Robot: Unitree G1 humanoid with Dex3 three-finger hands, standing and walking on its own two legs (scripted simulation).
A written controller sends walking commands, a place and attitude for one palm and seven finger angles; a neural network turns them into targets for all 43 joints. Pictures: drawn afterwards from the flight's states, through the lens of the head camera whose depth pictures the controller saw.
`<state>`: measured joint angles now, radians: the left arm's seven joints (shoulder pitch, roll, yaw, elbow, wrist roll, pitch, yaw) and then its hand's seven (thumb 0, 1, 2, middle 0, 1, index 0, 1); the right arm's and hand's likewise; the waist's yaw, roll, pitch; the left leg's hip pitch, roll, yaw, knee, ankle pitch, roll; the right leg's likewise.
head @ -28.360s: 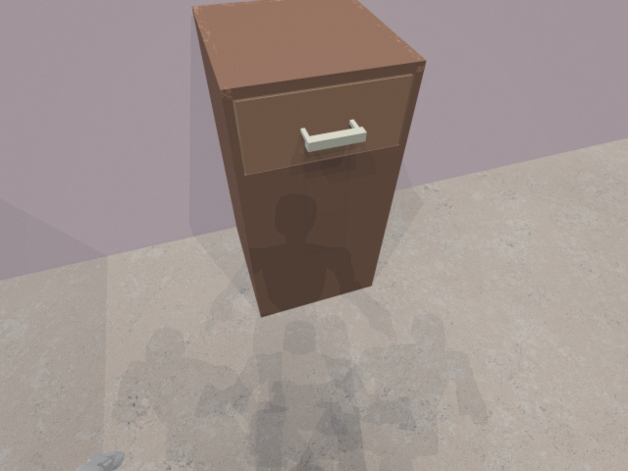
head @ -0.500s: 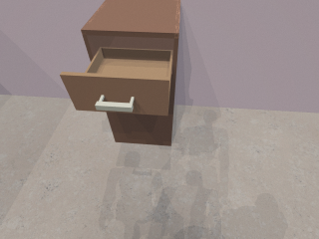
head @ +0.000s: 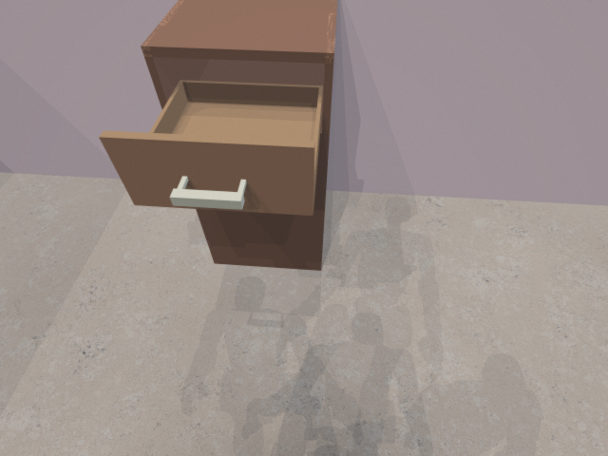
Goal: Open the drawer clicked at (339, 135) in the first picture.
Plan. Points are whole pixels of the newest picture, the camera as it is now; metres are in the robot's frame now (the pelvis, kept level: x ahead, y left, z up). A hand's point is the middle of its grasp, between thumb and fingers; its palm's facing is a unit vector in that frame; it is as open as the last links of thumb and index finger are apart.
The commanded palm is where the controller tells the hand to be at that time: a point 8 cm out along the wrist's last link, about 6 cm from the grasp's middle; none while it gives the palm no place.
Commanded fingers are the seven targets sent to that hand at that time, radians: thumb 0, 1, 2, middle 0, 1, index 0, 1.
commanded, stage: look to check the result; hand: left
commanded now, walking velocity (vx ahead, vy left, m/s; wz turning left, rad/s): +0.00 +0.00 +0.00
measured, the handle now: (210, 191) +0.56 +0.21 -0.02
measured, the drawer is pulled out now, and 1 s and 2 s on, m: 0.30 0.30 0.30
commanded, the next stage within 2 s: stand and wait in 0.36 s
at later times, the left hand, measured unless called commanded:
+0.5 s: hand out of the picture +0.09 +0.24 -0.16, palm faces -0.01 -0.95 -0.32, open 7.4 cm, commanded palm none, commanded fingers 0.00 0.90 0.90 -0.20 -0.30 -0.20 -0.30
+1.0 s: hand out of the picture +0.12 +0.25 -0.15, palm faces -0.03 -0.94 -0.34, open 7.4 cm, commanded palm none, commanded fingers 0.00 0.90 0.90 -0.20 -0.30 -0.20 -0.30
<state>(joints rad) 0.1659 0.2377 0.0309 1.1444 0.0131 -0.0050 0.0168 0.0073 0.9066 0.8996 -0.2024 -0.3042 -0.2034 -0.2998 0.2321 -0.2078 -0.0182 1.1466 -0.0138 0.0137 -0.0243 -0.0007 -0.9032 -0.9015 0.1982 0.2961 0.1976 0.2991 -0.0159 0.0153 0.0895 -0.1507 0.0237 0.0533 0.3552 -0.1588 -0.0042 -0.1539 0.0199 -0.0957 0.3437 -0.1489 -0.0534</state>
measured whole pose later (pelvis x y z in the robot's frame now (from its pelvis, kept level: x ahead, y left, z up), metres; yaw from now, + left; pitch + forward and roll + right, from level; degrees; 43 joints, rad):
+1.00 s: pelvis +0.03 +0.01 +0.00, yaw +0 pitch -1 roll +0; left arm 0.08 0.33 0.02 1.13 0.01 -0.02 0.01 0.01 0.90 0.90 -0.20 -0.30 -0.21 -0.30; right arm 0.10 -0.31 0.00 1.14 -0.01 0.00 -0.01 0.00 -0.90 -0.90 0.20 0.30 0.20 0.30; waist -0.01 0.00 0.08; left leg -0.08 0.01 0.07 0.27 -0.16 0.00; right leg -0.09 0.02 -0.08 0.27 -0.15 -0.04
